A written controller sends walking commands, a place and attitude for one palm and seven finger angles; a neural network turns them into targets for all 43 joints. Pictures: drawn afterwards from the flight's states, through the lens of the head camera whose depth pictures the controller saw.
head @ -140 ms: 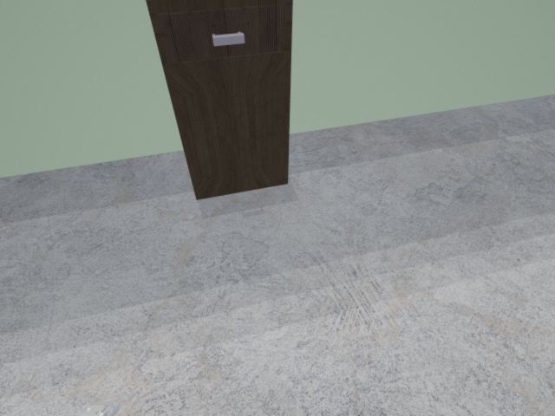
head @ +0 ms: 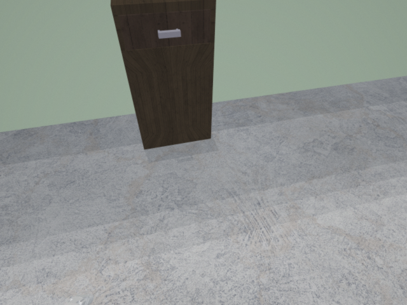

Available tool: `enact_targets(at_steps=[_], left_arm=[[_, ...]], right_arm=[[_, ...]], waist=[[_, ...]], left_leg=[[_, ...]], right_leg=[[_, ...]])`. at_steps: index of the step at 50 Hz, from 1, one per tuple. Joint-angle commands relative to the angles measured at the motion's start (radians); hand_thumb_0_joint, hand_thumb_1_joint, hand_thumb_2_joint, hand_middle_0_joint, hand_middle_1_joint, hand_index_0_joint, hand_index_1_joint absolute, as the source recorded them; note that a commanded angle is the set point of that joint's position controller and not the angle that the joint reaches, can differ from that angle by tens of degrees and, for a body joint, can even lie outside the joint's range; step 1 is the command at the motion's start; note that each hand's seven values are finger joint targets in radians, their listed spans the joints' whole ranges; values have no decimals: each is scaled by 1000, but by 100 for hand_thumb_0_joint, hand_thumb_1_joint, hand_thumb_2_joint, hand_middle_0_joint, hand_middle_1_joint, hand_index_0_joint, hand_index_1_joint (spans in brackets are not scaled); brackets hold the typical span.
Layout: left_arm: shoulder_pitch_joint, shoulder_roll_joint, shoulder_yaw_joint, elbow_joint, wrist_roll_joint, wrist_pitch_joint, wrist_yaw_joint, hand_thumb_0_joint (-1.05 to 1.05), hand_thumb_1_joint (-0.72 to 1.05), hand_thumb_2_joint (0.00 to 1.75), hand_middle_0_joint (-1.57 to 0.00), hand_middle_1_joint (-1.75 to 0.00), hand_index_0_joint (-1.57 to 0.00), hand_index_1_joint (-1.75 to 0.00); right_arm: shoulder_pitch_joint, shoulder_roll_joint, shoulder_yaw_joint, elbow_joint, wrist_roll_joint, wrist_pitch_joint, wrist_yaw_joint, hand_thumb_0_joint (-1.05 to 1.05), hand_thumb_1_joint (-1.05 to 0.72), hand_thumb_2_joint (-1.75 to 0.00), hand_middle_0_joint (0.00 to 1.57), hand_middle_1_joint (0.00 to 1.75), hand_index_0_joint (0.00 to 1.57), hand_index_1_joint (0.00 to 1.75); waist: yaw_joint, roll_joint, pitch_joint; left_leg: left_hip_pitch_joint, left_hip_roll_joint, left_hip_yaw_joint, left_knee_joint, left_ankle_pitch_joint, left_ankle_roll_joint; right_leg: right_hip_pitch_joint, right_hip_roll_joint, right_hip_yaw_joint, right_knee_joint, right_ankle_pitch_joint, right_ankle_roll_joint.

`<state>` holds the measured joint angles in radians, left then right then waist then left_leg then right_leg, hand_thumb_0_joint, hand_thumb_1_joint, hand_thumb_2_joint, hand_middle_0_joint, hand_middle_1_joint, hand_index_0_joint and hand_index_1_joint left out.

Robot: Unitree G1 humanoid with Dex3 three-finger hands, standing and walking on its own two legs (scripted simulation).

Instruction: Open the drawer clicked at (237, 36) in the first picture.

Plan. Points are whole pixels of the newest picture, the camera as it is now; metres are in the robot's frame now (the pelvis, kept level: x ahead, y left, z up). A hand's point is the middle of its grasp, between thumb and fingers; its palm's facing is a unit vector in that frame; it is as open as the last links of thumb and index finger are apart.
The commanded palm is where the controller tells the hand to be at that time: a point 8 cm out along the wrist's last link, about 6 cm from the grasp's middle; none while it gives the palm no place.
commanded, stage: stand and wait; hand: left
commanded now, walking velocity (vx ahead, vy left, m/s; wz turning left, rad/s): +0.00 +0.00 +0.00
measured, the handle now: (168, 32) +1.31 +0.24 +0.03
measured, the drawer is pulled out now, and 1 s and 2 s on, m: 0.00 0.00 0.00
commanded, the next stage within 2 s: look at it before walking up in 0.68 s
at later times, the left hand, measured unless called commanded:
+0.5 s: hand out of the picture +0.05 +0.25 -0.15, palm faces -0.03 -0.94 -0.34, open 7.4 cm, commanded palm none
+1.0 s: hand out of the picture +0.07 +0.25 -0.15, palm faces -0.04 -0.94 -0.33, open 7.4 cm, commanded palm none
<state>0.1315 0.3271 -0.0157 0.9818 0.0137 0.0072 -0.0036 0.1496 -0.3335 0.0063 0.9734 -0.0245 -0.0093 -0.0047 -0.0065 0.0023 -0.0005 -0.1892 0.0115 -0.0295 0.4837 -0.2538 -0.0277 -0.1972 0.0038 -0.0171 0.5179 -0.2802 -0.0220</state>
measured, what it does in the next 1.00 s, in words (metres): stands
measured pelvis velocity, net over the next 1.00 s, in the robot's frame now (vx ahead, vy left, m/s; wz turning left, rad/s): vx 0.00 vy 0.01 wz -0.01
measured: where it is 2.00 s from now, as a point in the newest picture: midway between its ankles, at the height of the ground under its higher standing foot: outside the picture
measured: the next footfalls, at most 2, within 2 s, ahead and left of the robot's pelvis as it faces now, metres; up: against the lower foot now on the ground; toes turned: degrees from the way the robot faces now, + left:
right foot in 1.82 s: +0.13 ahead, -0.13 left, +0.00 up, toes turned -16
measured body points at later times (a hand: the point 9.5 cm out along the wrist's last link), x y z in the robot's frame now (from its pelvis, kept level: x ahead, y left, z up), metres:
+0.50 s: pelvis -0.01 +0.00 +0.01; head -0.01 +0.00 +0.46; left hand +0.05 +0.30 -0.13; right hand +0.05 -0.29 -0.13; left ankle +0.01 +0.14 -0.74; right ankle +0.00 -0.10 -0.74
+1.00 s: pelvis +0.00 +0.01 +0.01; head +0.00 +0.00 +0.46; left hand +0.08 +0.30 -0.12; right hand +0.07 -0.29 -0.12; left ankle +0.01 +0.14 -0.74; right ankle +0.00 -0.10 -0.74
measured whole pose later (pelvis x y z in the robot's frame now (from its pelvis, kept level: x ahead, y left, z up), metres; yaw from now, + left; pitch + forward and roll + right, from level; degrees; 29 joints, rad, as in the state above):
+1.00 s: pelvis +0.00 +0.01 +0.01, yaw +0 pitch -2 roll +0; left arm 0.13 0.34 -0.01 1.09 0.02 0.00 0.00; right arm 0.13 -0.34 0.01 1.10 -0.02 -0.02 0.00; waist 0.00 0.00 0.03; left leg -0.15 0.01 -0.02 0.38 -0.19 -0.02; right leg -0.16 0.01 -0.01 0.40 -0.21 -0.01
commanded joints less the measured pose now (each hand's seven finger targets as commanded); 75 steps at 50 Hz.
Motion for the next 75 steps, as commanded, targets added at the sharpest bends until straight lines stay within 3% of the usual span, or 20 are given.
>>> enact_targets(at_steps=[1, 10, 19, 30, 50, 70, 72, 73, 75], left_arm=[[-50, 224, 55, -60, -4, -28, 13, 0, 90, 90, -20, -30, -20, -30], [-44, 220, 56, -27, -3, -28, 10, 0, 90, 90, -20, -30, -20, -30], [-27, 218, 54, 15, -5, -30, 12, 0, 90, 90, -20, -30, -20, -30], [-26, 224, 50, 40, -3, -26, 11, 0, 90, 90, -20, -30, -20, -30], [-31, 223, 50, 40, -3, -34, 14, 0, 90, 90, -20, -30, -20, -30], [-29, 225, 49, 44, -3, -34, 13, 0, 90, 90, -20, -30, -20, -30], [33, 111, 25, 67, -3, -11, 15, 0, 90, 90, -20, -30, -20, -30], [61, 103, 26, 70, 0, -2, 12, 0, 90, 90, -20, -30, -20, -30], [75, 120, 41, 52, 6, 11, -1, 0, 90, 90, -20, -30, -20, -30]], right_arm=[[-56, -194, -50, -53, 4, -22, -11, 0, -90, -90, 20, 30, 20, 30], [-55, -193, -49, -15, 6, -21, -9, 0, -90, -90, 20, 30, 20, 30], [-51, -205, -47, 28, 12, -26, -10, 0, -90, -90, 20, 30, 20, 30], [-51, -210, -44, 58, 13, -24, -8, 0, -90, -90, 20, 30, 20, 30], [-69, -207, -43, 65, 15, -25, -8, 0, -90, -90, 20, 30, 20, 30], [-74, -212, -41, 70, 16, -23, -8, 0, -90, -90, 20, 30, 20, 30], [-12, -91, -14, 97, 7, -5, -5, 0, -90, -90, 20, 30, 20, 30], [13, -81, -16, 97, 4, 1, -3, 0, -90, -90, 20, 30, 20, 30], [28, -94, -26, 87, -2, 8, -1, 0, -90, -90, 20, 30, 20, 30]], waist=[[6, -4, -11], [5, -14, -17], [9, -2, -40], [11, -3, 6], [10, -11, -30], [8, -11, -24], [9, -18, -22], [13, -20, -20], [13, -36, 62]], left_leg=[[-15, 80, -67, -85, 135, 59], [-10, 80, -74, -103, 102, 55], [12, 97, -82, -124, 143, 58], [-7, 95, -87, -156, 85, 57], [44, 103, -74, -152, 183, 52], [64, 105, -73, -167, 185, 50], [59, 99, -33, -142, 60, 29], [51, 91, -18, -122, -49, 29], [-17, 85, -10, -121, -250, 34]], right_leg=[[-15, -121, 122, -147, 79, -25], [-14, -122, 133, -185, 15, -22], [21, -122, 119, -177, 91, -19], [4, -122, 125, -204, 25, -15], [45, -129, 120, -201, 173, -14], [52, -129, 121, -218, 182, -11], [32, -115, 132, -215, 27, 2], [9, -110, 153, -219, -94, -4], [-70, -96, 190, -227, -281, -21]])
